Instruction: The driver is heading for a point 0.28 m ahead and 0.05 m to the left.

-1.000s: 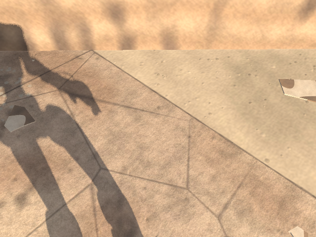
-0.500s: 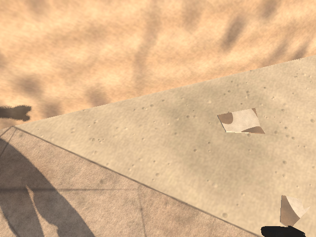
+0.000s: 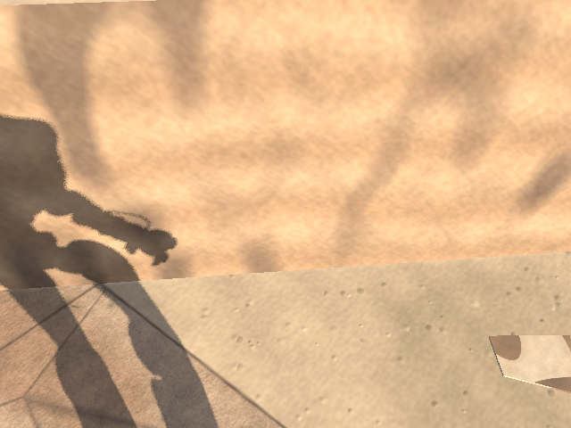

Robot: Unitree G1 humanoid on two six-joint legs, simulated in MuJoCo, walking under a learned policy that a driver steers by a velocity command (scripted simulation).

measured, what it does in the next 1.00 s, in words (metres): walks ahead: right foot, then left foot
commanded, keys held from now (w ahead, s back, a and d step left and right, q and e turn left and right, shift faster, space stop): w+q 0.10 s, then no key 0.90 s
